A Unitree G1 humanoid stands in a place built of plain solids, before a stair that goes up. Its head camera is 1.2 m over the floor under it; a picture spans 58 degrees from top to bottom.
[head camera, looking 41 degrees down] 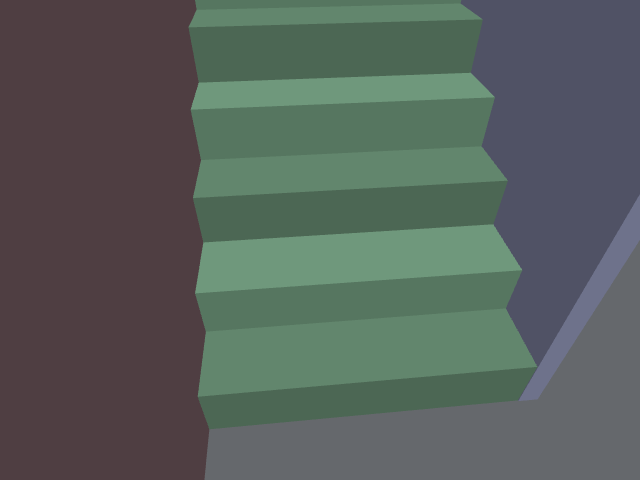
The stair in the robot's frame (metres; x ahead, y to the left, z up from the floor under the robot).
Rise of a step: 0.16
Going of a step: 0.20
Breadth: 0.90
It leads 6 degrees to the left of straight ahead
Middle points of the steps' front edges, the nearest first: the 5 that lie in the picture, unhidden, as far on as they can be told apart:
0.61 -0.14 0.18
0.81 -0.12 0.34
1.02 -0.10 0.51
1.22 -0.08 0.67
1.42 -0.06 0.84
